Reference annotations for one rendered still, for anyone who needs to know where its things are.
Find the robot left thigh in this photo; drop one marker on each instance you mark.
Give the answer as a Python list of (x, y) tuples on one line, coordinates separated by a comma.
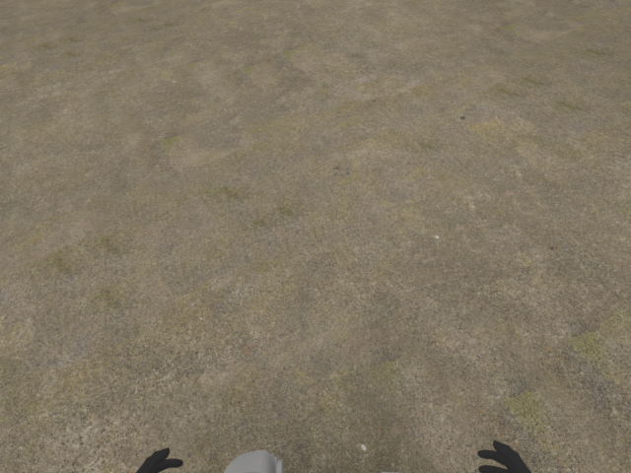
[(255, 462)]

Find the left robot hand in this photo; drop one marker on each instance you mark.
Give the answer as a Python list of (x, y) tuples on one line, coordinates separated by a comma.
[(157, 462)]

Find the right robot hand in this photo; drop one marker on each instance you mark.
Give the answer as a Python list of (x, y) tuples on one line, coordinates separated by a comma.
[(504, 455)]

